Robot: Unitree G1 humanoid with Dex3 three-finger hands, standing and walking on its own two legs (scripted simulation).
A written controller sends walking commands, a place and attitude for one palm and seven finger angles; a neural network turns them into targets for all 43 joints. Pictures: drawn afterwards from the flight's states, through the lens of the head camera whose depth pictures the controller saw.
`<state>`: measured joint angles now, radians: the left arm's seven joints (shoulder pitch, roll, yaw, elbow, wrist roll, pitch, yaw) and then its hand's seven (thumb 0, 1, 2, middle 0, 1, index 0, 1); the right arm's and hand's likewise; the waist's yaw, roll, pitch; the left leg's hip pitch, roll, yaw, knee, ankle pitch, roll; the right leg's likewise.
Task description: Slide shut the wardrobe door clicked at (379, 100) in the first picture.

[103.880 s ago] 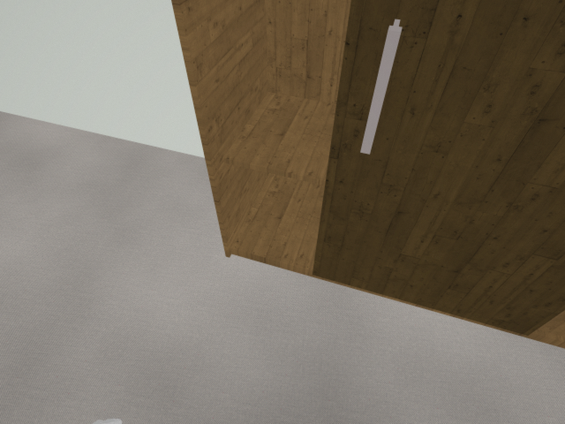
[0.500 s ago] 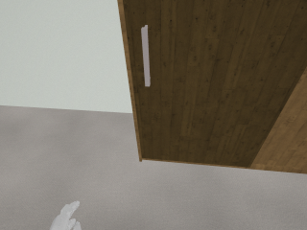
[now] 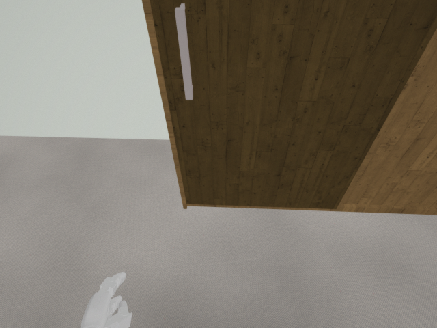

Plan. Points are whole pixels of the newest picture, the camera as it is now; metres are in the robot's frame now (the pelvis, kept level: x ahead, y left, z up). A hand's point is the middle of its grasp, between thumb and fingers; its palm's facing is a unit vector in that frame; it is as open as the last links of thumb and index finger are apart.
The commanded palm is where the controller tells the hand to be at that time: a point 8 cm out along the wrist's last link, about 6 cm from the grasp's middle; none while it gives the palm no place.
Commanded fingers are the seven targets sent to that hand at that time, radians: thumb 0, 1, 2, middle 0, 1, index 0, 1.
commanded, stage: stop stepping back and stand still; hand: right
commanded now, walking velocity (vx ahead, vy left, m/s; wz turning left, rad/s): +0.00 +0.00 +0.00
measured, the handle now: (186, 55) +0.81 +0.14 +0.13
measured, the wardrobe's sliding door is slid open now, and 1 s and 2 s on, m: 0.00 0.00 0.00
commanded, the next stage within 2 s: let the arm hang, fingers relaxed in 0.54 s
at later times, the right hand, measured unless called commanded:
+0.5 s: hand (436, 200) +0.26 -0.27 +0.19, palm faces +0.40 +0.78 -0.48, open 7.4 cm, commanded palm +0.19 -0.31 +0.20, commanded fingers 0.00 -0.90 -0.90 0.20 0.30 0.20 0.30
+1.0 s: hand out of the picture +0.06 -0.20 -0.16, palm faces +0.00 +0.99 -0.16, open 6.9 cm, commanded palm none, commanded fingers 0.00 -0.90 -0.90 0.20 0.30 0.20 0.30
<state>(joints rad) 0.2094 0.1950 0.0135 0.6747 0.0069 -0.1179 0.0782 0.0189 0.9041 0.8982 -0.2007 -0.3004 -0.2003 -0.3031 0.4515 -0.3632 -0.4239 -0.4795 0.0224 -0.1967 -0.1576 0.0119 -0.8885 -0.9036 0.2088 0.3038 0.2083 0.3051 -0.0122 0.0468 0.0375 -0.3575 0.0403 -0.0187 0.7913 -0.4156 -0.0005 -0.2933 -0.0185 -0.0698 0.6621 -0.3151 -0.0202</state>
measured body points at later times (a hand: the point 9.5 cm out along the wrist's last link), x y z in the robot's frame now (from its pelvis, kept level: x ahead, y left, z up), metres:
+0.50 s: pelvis +0.05 -0.01 +0.02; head +0.07 -0.02 +0.47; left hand +0.22 +0.22 -0.06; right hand +0.23 -0.31 +0.21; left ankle +0.04 +0.11 -0.72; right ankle +0.04 -0.11 -0.72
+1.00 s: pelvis +0.02 -0.03 +0.02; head +0.05 -0.05 +0.47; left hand +0.06 +0.23 -0.11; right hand +0.07 -0.25 -0.14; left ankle +0.04 +0.11 -0.72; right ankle +0.04 -0.11 -0.72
